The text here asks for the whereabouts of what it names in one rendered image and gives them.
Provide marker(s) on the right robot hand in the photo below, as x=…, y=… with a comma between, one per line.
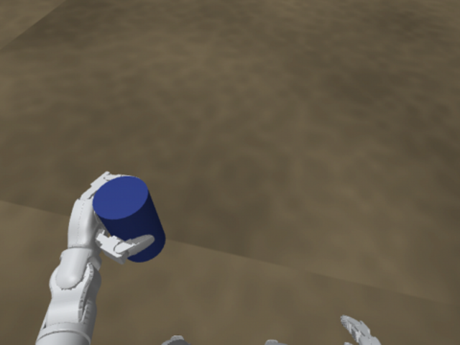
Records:
x=359, y=331

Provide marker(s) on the can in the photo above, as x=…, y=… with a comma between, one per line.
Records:
x=125, y=207

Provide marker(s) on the left robot hand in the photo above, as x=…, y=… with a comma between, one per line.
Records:
x=87, y=230

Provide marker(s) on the left robot arm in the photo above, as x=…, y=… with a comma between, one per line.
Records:
x=74, y=284

